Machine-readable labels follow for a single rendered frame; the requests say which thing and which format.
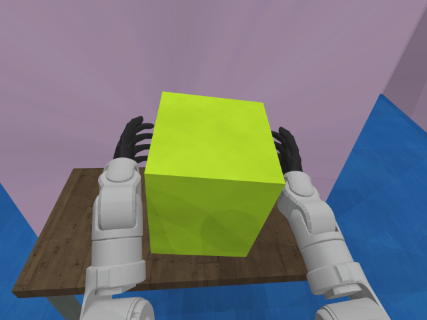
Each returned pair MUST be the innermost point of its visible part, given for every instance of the robot right hand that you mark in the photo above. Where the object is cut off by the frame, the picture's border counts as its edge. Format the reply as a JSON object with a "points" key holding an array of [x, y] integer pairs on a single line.
{"points": [[289, 157]]}

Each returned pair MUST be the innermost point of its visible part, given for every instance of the carton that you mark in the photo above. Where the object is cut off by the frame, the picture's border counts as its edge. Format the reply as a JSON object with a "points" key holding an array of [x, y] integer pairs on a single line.
{"points": [[212, 175]]}

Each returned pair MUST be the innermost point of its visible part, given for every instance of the right robot upper arm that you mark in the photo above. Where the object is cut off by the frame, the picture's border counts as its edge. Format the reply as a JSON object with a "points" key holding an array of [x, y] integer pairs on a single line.
{"points": [[357, 309]]}

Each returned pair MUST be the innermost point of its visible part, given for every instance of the robot right forearm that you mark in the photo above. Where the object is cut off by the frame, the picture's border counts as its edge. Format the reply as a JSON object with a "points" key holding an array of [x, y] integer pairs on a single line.
{"points": [[331, 270]]}

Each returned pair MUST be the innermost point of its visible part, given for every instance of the robot left forearm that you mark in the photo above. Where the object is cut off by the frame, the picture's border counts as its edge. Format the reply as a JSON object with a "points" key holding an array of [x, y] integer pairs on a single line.
{"points": [[117, 228]]}

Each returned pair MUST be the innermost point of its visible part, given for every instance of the robot left hand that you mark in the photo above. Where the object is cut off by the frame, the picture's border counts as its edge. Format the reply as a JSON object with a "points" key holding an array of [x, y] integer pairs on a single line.
{"points": [[126, 146]]}

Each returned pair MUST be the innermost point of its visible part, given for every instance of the table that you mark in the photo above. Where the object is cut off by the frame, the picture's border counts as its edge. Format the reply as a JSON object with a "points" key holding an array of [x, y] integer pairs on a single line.
{"points": [[56, 266]]}

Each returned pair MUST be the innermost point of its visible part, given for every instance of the left robot upper arm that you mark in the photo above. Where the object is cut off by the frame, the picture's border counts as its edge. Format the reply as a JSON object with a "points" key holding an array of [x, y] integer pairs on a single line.
{"points": [[131, 308]]}

